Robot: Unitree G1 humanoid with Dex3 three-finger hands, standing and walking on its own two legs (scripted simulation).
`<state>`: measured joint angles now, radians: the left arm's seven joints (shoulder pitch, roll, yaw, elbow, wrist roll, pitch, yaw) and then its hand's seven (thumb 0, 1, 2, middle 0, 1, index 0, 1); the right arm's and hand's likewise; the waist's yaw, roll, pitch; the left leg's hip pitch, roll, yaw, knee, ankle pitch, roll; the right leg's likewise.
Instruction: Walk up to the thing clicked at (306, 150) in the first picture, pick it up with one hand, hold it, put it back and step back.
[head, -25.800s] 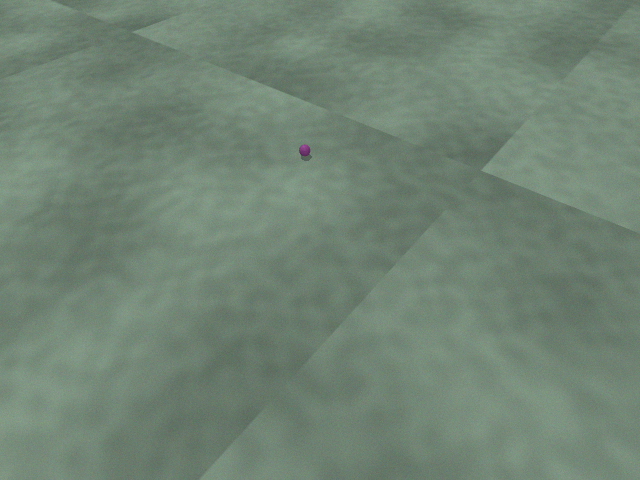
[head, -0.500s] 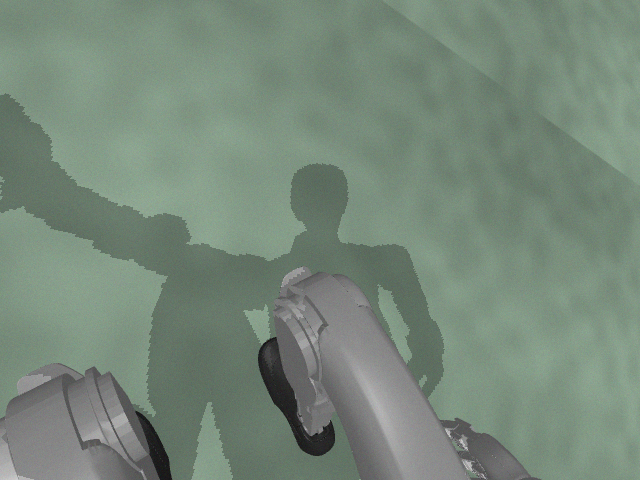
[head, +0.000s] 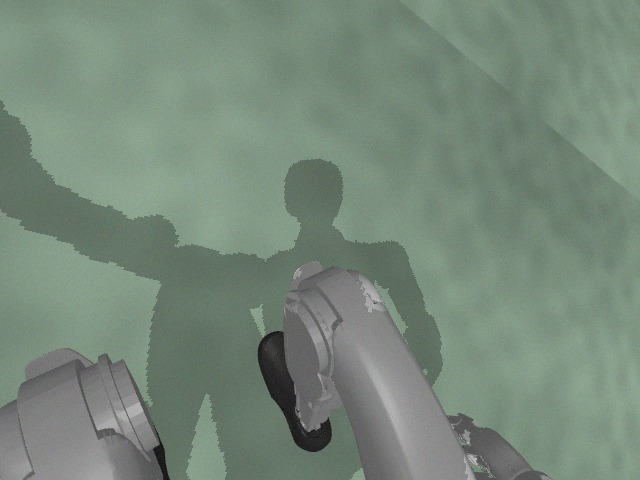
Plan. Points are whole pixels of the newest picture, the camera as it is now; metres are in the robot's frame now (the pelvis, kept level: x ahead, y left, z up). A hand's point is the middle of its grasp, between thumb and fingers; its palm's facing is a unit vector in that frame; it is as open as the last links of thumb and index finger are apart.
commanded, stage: rest palm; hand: left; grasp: from above
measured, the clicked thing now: out of the picture +0.52 +0.36 -0.29
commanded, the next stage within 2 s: none
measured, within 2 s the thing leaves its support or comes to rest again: neither
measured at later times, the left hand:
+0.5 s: hand out of the picture +0.50 +0.35 -0.24, palm faces -0.45 -0.12 -0.89, open 14.4 cm
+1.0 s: hand out of the picture +0.50 +0.35 -0.25, palm faces -0.45 -0.13 -0.88, open 14.3 cm
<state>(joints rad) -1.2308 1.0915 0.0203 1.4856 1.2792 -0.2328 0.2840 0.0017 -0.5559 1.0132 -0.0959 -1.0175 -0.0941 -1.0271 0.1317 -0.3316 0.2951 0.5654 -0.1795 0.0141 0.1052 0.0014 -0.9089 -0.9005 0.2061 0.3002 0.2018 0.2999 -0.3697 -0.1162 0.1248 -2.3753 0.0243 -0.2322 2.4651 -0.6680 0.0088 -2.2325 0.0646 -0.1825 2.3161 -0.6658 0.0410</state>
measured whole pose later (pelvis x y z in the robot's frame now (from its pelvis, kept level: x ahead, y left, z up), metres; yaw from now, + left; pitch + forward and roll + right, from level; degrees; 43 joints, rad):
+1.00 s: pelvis +0.00 +0.00 -0.01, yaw -3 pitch +29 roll -16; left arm -1.22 1.19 0.04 1.66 1.25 -0.21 0.44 0.00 -0.56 1.00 -0.08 -1.00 -0.08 -1.01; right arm 0.09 -0.35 0.40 0.56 -0.21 -0.11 0.13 0.00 -0.91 -0.91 0.20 0.30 0.20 0.30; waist -0.43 -0.17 0.22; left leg -2.37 0.04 -0.27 2.51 -0.70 0.02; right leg -2.22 0.09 -0.21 2.33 -0.66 0.06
